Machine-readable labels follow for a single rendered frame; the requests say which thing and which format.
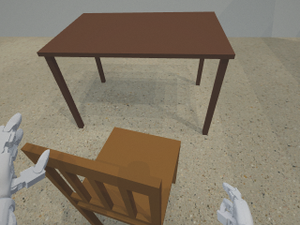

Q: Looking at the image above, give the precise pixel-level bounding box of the left robot forearm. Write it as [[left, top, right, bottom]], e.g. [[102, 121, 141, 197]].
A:
[[0, 197, 18, 225]]

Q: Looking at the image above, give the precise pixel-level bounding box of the chair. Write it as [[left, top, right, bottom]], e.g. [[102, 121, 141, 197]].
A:
[[21, 127, 181, 225]]

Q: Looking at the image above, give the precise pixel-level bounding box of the right robot hand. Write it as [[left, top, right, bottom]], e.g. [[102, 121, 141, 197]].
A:
[[217, 182, 254, 225]]

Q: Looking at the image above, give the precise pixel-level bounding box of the left robot hand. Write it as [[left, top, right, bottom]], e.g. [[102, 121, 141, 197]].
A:
[[0, 112, 51, 199]]

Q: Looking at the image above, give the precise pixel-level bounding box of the table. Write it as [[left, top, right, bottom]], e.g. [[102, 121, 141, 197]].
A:
[[37, 11, 235, 135]]

